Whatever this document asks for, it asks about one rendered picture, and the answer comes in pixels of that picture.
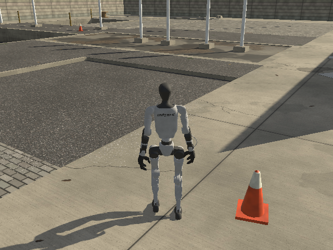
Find robot right shin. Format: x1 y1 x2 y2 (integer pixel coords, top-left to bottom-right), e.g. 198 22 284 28
175 176 182 213

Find robot right hand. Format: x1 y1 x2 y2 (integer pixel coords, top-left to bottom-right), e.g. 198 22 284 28
183 150 195 164

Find left robot upper arm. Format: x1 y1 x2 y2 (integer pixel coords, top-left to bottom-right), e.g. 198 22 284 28
144 106 155 136

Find right robot upper arm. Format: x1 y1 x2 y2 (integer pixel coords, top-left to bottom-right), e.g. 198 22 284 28
177 105 189 134

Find robot left forearm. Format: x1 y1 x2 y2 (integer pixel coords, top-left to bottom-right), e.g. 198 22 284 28
139 129 149 156

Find robot left hand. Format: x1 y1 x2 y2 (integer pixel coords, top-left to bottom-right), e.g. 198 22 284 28
138 155 150 170

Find robot right forearm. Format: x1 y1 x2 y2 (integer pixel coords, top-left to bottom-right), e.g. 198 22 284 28
184 126 194 152

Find right robot thigh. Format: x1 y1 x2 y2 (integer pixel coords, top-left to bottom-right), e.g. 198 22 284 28
174 146 184 185

